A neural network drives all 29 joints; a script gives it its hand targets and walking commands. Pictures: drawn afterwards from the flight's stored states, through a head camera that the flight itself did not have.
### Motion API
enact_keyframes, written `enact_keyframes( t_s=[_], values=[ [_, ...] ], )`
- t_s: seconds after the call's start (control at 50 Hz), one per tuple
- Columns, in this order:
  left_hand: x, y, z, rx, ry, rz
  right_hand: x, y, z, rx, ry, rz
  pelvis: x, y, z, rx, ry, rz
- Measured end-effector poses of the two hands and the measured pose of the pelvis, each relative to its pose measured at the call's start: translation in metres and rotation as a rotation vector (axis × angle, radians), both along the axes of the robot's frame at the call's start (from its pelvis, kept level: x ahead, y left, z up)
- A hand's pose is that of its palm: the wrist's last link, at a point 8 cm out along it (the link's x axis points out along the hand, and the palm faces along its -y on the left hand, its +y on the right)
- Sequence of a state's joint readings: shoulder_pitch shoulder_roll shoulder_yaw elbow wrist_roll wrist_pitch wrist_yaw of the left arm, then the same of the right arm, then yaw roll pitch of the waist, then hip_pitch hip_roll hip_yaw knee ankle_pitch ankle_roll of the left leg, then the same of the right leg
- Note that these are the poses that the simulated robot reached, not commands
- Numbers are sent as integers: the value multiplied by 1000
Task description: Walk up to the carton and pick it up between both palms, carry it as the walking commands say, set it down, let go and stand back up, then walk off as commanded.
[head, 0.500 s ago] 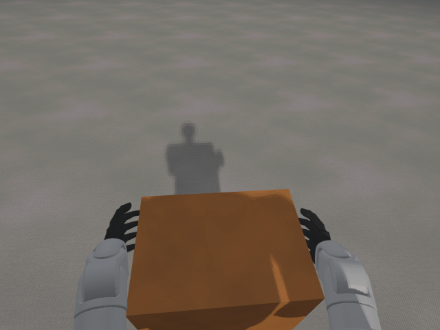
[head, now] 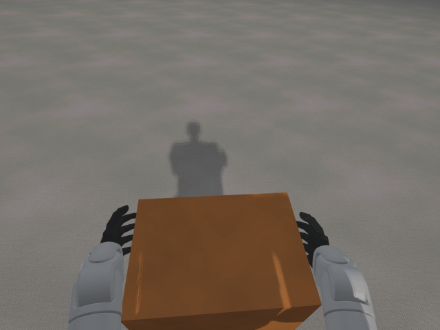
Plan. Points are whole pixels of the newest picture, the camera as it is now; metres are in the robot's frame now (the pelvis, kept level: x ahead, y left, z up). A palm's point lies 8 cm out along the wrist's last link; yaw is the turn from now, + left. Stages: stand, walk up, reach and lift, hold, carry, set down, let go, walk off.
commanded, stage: hold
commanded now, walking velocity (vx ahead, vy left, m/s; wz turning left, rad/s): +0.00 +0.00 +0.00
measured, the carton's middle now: (216, 272) +0.25 +0.00 -0.04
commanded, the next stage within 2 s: carry in 0.64 s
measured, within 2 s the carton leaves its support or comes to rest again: neither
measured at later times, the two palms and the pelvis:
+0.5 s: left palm (113, 248) +0.27 +0.19 +0.04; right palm (318, 252) +0.26 -0.19 +0.03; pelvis +0.01 +0.00 +0.00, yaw +0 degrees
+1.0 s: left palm (98, 270) +0.21 +0.19 +0.07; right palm (330, 265) +0.22 -0.18 +0.06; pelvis -0.04 -0.01 -0.04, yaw +2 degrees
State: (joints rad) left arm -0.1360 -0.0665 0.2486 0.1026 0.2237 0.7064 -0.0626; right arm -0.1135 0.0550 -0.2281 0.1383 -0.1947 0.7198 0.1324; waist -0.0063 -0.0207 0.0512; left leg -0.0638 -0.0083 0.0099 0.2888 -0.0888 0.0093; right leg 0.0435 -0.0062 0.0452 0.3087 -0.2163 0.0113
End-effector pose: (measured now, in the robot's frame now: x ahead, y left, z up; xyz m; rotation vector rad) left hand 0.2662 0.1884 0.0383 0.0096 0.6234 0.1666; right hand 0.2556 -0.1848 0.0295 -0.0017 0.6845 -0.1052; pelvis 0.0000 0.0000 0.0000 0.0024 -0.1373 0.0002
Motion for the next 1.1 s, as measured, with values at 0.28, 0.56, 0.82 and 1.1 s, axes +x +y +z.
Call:
enact_keyframes(
  t_s=[0.28,0.56,0.82,1.1],
  values=[
    [0,-1,-1,-1,3,2,1,-1,-1,-1,2,-1,4,-3,0,2,-1,0],
    [0,0,-2,-1,5,3,0,0,-2,-3,2,-3,6,-3,1,3,1,-4],
    [-4,-2,20,-11,-79,28,3,-1,15,29,-81,-5,-9,-8,-21,2,89,22],
    [-98,-1,29,-95,-80,122,-75,0,28,108,-84,-49,-59,-12,-38,-18,118,42]
  ],
)
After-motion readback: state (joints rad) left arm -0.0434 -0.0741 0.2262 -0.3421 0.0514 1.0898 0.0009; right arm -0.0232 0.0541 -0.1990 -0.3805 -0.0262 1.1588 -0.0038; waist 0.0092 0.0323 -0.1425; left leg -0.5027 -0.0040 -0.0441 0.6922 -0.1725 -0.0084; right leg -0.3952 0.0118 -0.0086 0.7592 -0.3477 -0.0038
